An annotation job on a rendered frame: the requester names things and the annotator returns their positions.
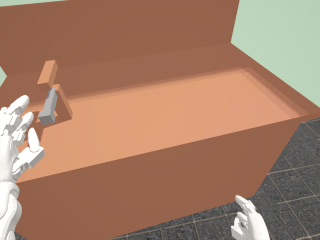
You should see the counter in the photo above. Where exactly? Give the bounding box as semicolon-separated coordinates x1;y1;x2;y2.
0;0;320;240

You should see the left robot forearm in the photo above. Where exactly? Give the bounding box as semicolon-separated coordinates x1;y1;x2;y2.
0;181;22;240

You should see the left robot hand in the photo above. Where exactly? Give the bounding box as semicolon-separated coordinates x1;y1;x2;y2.
0;95;45;184

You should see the tap lever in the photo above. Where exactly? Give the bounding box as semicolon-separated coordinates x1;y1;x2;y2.
38;87;58;125

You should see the right robot hand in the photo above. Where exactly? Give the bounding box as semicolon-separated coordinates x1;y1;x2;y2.
231;195;270;240

